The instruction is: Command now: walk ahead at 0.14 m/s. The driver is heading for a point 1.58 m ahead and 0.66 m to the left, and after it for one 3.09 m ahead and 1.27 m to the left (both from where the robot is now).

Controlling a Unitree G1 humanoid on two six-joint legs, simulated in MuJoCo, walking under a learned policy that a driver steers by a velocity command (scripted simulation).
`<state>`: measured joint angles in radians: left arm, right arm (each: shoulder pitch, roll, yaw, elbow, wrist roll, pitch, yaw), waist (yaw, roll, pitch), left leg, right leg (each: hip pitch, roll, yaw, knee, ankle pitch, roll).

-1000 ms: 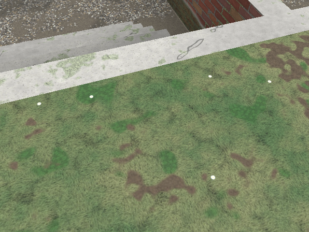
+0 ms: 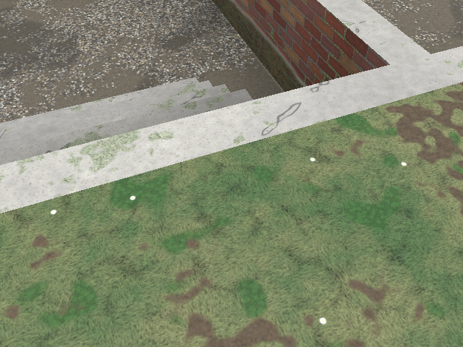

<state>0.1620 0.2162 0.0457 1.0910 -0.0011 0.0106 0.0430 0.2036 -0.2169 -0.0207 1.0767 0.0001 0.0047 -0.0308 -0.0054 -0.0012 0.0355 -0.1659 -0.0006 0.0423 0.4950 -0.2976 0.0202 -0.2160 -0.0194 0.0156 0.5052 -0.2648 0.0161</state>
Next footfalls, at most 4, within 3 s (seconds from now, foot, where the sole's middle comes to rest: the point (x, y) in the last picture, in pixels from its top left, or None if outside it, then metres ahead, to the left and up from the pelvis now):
0.72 left None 0.44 0.10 -0.77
1.22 right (262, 314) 0.62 -0.06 -0.77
1.68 left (136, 300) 0.67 0.32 -0.77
2.22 right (146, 198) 1.07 0.34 -0.77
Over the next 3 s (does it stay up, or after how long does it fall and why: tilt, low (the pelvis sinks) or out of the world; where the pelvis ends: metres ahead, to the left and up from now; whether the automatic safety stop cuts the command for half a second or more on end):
stays up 1.14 0.59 0.01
